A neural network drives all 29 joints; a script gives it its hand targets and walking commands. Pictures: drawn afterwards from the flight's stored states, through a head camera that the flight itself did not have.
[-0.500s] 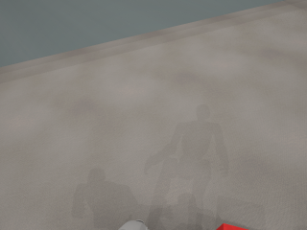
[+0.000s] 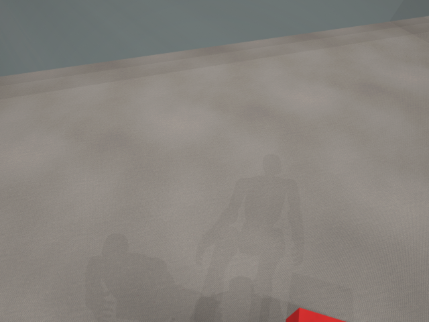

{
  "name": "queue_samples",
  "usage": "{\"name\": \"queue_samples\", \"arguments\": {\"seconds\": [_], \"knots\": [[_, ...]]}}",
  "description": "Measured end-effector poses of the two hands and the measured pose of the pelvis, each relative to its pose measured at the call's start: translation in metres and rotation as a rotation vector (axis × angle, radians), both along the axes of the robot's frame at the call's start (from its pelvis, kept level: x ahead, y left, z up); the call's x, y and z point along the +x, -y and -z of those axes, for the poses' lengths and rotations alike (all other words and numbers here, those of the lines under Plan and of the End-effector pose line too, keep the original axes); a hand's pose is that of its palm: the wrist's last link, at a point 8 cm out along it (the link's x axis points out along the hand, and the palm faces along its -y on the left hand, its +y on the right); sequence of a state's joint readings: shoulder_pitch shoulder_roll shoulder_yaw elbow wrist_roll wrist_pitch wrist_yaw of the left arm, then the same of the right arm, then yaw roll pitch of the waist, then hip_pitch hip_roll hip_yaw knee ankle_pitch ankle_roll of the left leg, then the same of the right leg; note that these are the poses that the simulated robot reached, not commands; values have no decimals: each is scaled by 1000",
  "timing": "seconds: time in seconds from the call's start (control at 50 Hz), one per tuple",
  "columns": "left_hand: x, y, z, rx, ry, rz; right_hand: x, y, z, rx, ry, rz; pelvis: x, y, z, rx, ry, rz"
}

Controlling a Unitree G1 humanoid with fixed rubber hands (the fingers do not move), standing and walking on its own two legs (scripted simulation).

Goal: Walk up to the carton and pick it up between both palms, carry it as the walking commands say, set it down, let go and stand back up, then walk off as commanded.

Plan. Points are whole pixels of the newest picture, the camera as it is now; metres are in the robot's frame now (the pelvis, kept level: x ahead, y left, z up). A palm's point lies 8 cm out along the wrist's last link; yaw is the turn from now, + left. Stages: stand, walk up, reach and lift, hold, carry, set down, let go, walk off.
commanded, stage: stand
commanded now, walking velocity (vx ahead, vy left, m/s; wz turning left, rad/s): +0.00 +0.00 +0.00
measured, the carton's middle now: out of the picture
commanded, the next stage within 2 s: none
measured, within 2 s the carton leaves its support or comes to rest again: neither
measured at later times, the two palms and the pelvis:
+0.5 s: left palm out of the picture -0.03 +0.21 -0.15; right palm out of the picture -0.04 -0.21 -0.15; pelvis -0.01 +0.00 +0.00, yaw +0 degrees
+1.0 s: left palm out of the picture -0.03 +0.20 -0.15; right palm out of the picture -0.04 -0.21 -0.15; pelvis +0.00 -0.01 +0.00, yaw +0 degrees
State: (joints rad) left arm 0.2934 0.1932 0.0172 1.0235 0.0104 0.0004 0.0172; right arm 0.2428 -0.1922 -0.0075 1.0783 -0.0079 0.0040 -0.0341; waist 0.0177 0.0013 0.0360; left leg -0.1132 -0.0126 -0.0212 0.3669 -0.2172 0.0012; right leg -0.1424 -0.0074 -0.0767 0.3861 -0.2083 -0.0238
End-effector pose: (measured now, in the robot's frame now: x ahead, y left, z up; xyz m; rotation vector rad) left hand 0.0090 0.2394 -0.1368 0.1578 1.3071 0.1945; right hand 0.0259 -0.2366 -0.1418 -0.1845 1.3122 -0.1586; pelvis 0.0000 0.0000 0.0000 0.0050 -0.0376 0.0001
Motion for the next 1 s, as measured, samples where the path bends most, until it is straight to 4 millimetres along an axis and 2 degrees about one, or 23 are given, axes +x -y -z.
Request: {"name": "queue_samples", "arguments": {"seconds": [0.16, 0.38, 0.58, 1.0], "knots": [[-25, 6, 4, -14, -64, -12, -32, -11, 5, 22, -72, 15, -6, -2, 0, 1, -2, 3], [-38, 19, 9, -39, -105, -16, -57, -20, 8, 44, -132, 31, -9, -1, 1, 1, -10, 7], [-43, 28, 10, -49, -126, -20, -64, -25, 10, 60, -150, 38, -7, 2, 2, 1, -16, 8], [-43, 42, 10, -57, -142, -27, -65, -24, 11, 74, -170, 49, 0, 10, 2, -1, -21, 7]]}}
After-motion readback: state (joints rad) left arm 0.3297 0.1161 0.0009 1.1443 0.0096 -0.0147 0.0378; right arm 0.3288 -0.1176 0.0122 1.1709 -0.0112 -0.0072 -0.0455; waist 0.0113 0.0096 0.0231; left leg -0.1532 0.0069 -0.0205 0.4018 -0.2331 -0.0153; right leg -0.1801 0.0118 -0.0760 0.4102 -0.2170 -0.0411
